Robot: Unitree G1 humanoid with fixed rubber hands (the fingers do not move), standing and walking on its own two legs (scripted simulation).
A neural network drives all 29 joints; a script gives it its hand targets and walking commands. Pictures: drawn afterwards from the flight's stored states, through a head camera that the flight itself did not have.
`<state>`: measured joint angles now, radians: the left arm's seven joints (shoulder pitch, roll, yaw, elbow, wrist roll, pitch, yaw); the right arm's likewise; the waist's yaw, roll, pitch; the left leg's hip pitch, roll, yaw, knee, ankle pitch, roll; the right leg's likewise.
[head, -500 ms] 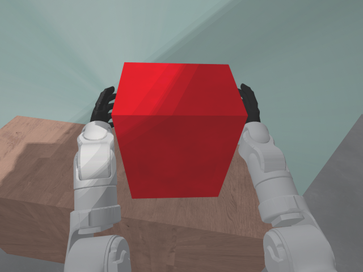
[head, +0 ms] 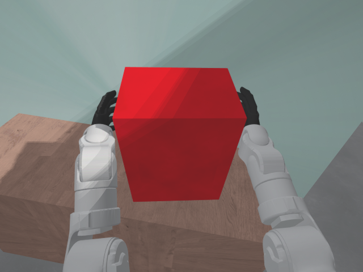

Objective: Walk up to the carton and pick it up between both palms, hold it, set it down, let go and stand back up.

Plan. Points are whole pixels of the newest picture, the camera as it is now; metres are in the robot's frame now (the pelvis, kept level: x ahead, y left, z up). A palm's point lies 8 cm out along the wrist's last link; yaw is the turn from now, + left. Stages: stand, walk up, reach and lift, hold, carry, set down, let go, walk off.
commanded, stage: hold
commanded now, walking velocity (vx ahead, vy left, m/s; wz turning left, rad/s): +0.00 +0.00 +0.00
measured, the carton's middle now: (176, 140) +0.38 +0.00 +0.14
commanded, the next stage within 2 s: set down in 1.24 s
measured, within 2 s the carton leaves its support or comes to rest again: neither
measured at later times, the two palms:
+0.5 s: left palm (105, 124) +0.36 +0.15 +0.20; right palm (249, 123) +0.37 -0.16 +0.20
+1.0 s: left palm (102, 126) +0.36 +0.16 +0.20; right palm (247, 125) +0.36 -0.15 +0.20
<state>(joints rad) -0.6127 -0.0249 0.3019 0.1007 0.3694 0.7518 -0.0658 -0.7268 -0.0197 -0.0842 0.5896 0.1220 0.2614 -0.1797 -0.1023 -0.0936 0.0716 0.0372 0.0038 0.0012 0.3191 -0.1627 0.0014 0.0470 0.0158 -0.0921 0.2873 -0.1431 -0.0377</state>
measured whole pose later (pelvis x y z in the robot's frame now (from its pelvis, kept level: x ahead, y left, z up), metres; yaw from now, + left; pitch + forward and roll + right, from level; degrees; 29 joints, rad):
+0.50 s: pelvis +0.01 -0.01 +0.00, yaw +0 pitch -11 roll +0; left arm -0.61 -0.03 0.31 0.09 0.37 0.75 -0.08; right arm -0.71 -0.01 -0.08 0.55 0.12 0.28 -0.19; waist -0.11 -0.08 0.07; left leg 0.05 0.01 -0.01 0.31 -0.16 0.00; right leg 0.06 0.02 -0.10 0.28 -0.15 -0.04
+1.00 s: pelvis +0.00 +0.00 +0.00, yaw +0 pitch -11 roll +0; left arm -0.61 -0.02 0.31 0.07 0.37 0.76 -0.08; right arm -0.70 0.00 -0.08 0.52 0.12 0.28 -0.19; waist -0.11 -0.08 0.08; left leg 0.04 0.00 0.00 0.31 -0.16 0.00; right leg 0.05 0.01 -0.10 0.29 -0.15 -0.04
